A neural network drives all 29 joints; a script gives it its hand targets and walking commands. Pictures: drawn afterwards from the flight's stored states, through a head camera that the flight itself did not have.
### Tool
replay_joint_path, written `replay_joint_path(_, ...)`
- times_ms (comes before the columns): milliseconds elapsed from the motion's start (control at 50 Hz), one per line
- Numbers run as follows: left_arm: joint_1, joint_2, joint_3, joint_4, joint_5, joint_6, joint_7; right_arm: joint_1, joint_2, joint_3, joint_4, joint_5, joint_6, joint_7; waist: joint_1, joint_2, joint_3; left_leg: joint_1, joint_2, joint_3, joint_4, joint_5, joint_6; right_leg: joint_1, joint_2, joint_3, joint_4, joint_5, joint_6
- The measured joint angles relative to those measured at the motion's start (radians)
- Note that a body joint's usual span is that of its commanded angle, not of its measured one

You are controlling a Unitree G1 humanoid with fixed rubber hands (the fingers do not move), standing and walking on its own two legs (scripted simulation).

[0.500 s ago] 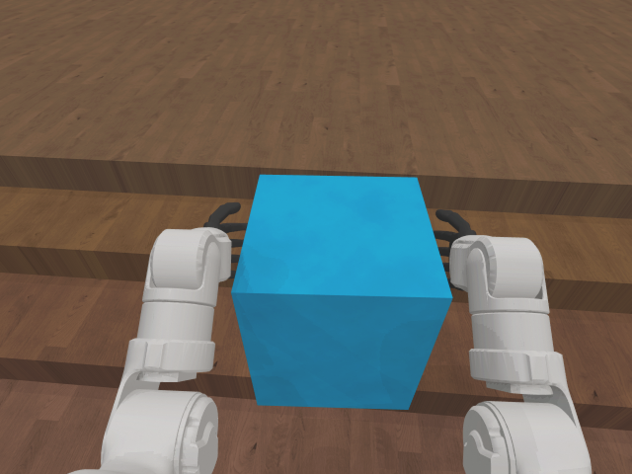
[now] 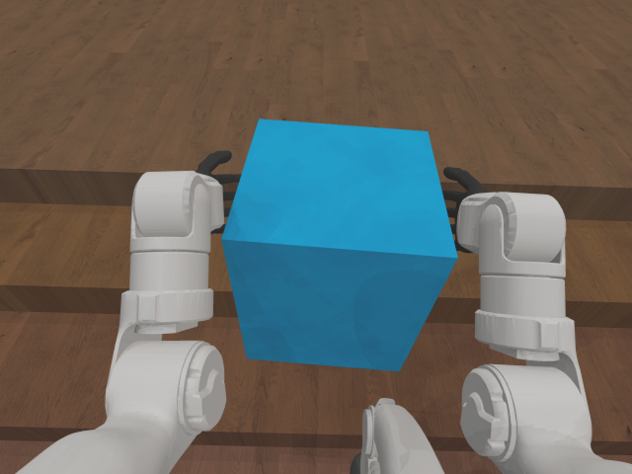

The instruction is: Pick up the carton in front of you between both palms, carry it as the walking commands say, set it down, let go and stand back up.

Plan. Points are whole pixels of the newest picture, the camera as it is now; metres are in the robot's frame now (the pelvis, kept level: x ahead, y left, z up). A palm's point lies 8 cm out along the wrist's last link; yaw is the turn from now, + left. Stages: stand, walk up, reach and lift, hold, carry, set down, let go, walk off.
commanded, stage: carry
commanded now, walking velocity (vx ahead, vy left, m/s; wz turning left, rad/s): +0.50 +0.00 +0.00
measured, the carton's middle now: (332, 251) +0.39 -0.02 +0.08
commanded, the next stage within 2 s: none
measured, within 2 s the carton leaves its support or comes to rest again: neither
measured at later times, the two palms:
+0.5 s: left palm out of the picture +0.68 +0.10 +0.37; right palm out of the picture +0.70 -0.20 +0.35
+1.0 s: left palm out of the picture +1.00 +0.04 +0.48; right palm out of the picture +1.01 -0.26 +0.49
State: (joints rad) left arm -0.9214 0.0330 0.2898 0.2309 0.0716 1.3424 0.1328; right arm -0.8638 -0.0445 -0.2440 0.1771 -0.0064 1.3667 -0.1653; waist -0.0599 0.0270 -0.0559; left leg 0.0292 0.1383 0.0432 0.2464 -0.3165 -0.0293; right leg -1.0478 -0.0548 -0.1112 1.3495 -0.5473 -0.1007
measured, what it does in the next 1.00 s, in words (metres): climbs: right foot 0.14 m higher, then left foot 0.14 m higher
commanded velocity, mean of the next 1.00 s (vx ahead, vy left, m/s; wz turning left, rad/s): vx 0.50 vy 0.00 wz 0.00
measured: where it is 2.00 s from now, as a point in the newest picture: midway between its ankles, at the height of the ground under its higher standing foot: (334, 117)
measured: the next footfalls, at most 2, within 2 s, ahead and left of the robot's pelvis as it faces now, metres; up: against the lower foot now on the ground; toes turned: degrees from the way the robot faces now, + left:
right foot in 0.02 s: +0.20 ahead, -0.12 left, +0.14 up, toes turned -4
left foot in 0.50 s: +0.50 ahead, +0.01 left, +0.27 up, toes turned +4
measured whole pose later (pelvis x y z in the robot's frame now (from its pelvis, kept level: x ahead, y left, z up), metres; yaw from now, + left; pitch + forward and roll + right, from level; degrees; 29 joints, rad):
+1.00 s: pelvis +0.62 -0.12 +0.30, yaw -1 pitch +4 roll -4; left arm -0.99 0.03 0.29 0.27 0.10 1.39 0.13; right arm -0.98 -0.06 -0.31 0.30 -0.06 1.38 -0.12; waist 0.05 0.02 -0.06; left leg -0.13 0.14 0.08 0.59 -0.14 0.05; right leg -0.82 -0.02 -0.19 1.10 -0.34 -0.11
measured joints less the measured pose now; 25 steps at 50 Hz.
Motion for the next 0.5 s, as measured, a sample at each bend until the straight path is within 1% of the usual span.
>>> replay_joint_path(20, 0.001, -0.013, -0.012, -0.013, 0.002, -0.008, 0.005, 0.004, -0.005, -0.023, -0.021, 0.002, 0.000, 0.001, 0.040, -0.003, 0.021, -0.033, 0.022, 0.009, 0.116, 0.002, 0.005, 0.072, 0.027, -0.016, -0.129, 0.111, -0.001)
replay_joint_path(40, 0.008, -0.027, -0.025, -0.038, 0.001, -0.019, 0.013, 0.002, -0.010, -0.045, -0.042, 0.000, -0.005, 0.006, 0.083, 0.007, 0.055, -0.104, 0.038, -0.025, 0.328, 0.040, 0.020, 0.112, 0.051, -0.032, -0.159, 0.200, 0.003)
replay_joint_path(60, 0.020, -0.038, -0.038, -0.068, -0.003, -0.032, 0.021, -0.002, -0.012, -0.066, -0.060, -0.003, -0.014, 0.012, 0.118, 0.008, 0.085, -0.216, 0.000, -0.111, 0.615, 0.048, 0.022, 0.136, 0.063, -0.037, -0.165, 0.213, 0.004)
replay_joint_path(80, 0.038, -0.049, -0.049, -0.102, -0.009, -0.044, 0.035, -0.007, -0.010, -0.080, -0.074, -0.008, -0.024, 0.017, 0.141, 0.013, 0.117, -0.323, -0.060, -0.183, 0.896, 0.063, 0.029, 0.169, 0.071, -0.038, -0.182, 0.202, 0.002)
replay_joint_path(100, 0.063, -0.058, -0.053, -0.139, -0.018, -0.052, 0.045, -0.009, -0.004, -0.093, -0.091, -0.015, -0.027, 0.020, 0.158, 0.023, 0.147, -0.413, -0.112, -0.221, 1.124, 0.081, 0.040, 0.213, 0.080, -0.040, -0.216, 0.190, 0.001)
replay_joint_path(120, 0.089, -0.065, -0.053, -0.178, -0.029, -0.054, 0.054, -0.006, 0.007, -0.101, -0.113, -0.023, -0.026, 0.023, 0.170, 0.030, 0.171, -0.488, -0.150, -0.227, 1.287, 0.095, 0.053, 0.262, 0.089, -0.039, -0.261, 0.183, 0.000)
replay_joint_path(140, 0.111, -0.069, -0.051, -0.214, -0.040, -0.052, 0.061, 0.001, 0.020, -0.106, -0.139, -0.032, -0.023, 0.026, 0.176, 0.032, 0.190, -0.558, -0.175, -0.214, 1.392, 0.104, 0.066, 0.311, 0.095, -0.038, -0.314, 0.183, 0.000)
replay_joint_path(160, 0.125, -0.074, -0.045, -0.246, -0.049, -0.049, 0.067, 0.008, 0.033, -0.109, -0.169, -0.041, -0.018, 0.028, 0.179, 0.030, 0.204, -0.623, -0.190, -0.193, 1.457, 0.106, 0.081, 0.359, 0.098, -0.037, -0.371, 0.193, 0.002)
replay_joint_path(200, 0.131, -0.081, -0.035, -0.296, -0.063, -0.044, 0.082, 0.019, 0.052, -0.101, -0.230, -0.057, -0.013, 0.028, 0.179, 0.019, 0.222, -0.737, -0.194, -0.137, 1.497, 0.089, 0.106, 0.456, 0.100, -0.038, -0.486, 0.211, -0.005)
replay_joint_path(240, 0.114, -0.085, -0.017, -0.328, -0.066, -0.045, 0.080, 0.015, 0.062, -0.099, -0.281, -0.069, -0.011, 0.029, 0.178, 0.001, 0.224, -0.825, -0.180, -0.076, 1.452, 0.030, 0.117, 0.547, 0.095, -0.035, -0.595, 0.225, -0.009)
replay_joint_path(280, 0.085, -0.081, -0.006, -0.335, -0.061, -0.047, 0.073, -0.002, 0.059, -0.093, -0.298, -0.076, -0.013, 0.034, 0.181, -0.010, 0.201, -0.910, -0.164, -0.025, 1.439, -0.036, 0.126, 0.624, 0.091, -0.029, -0.689, 0.235, -0.013)
replay_joint_path(340, 0.035, -0.063, 0.005, -0.283, -0.045, -0.041, 0.055, -0.039, 0.045, -0.084, -0.255, -0.093, -0.010, 0.040, 0.194, -0.015, 0.138, -1.061, -0.147, 0.017, 1.591, -0.155, 0.151, 0.732, 0.088, -0.005, -0.791, 0.224, -0.007)
replay_joint_path(360, 0.022, -0.052, 0.007, -0.257, -0.042, -0.035, 0.049, -0.051, 0.042, -0.079, -0.229, -0.100, -0.007, 0.041, 0.197, -0.015, 0.117, -1.107, -0.138, 0.027, 1.621, -0.174, 0.157, 0.773, 0.085, 0.007, -0.824, 0.217, -0.001)
replay_joint_path(380, 0.010, -0.041, 0.010, -0.229, -0.041, -0.028, 0.044, -0.063, 0.041, -0.075, -0.200, -0.108, -0.003, 0.042, 0.198, -0.015, 0.098, -1.145, -0.128, 0.040, 1.617, -0.180, 0.159, 0.818, 0.080, 0.019, -0.860, 0.212, 0.008)
replay_joint_path(400, -0.001, -0.031, 0.018, -0.200, -0.051, -0.020, 0.009, -0.074, 0.039, -0.075, -0.173, -0.108, 0.003, 0.051, 0.196, -0.016, 0.078, -1.172, -0.117, 0.057, 1.573, -0.180, 0.159, 0.866, 0.074, 0.030, -0.905, 0.212, 0.016)
replay_joint_path(420, -0.011, -0.022, 0.021, -0.172, -0.052, -0.013, 0.003, -0.083, 0.036, -0.070, -0.146, -0.112, 0.010, 0.052, 0.189, -0.017, 0.059, -1.184, -0.110, 0.079, 1.491, -0.176, 0.161, 0.917, 0.066, 0.038, -0.961, 0.217, 0.016)
replay_joint_path(440, -0.020, -0.012, 0.022, -0.144, -0.051, -0.006, -0.002, -0.092, 0.033, -0.064, -0.119, -0.115, 0.017, 0.050, 0.178, -0.021, 0.040, -1.175, -0.108, 0.105, 1.373, -0.149, 0.168, 0.963, 0.054, 0.041, -1.017, 0.230, 0.026)
replay_joint_path(480, -0.028, 0.004, 0.027, -0.092, -0.048, 0.008, -0.011, -0.108, 0.025, -0.048, -0.054, -0.110, 0.026, 0.041, 0.144, -0.020, 0.005, -1.091, -0.126, 0.155, 1.113, -0.058, 0.189, 1.025, 0.037, 0.026, -1.074, 0.279, 0.019)
replay_joint_path(500, -0.023, 0.011, 0.033, -0.070, -0.044, 0.016, -0.017, -0.109, 0.025, -0.036, -0.018, -0.105, 0.027, 0.036, 0.119, -0.018, -0.010, -1.015, -0.142, 0.175, 0.998, -0.026, 0.196, 1.035, 0.029, 0.012, -1.052, 0.313, 0.013)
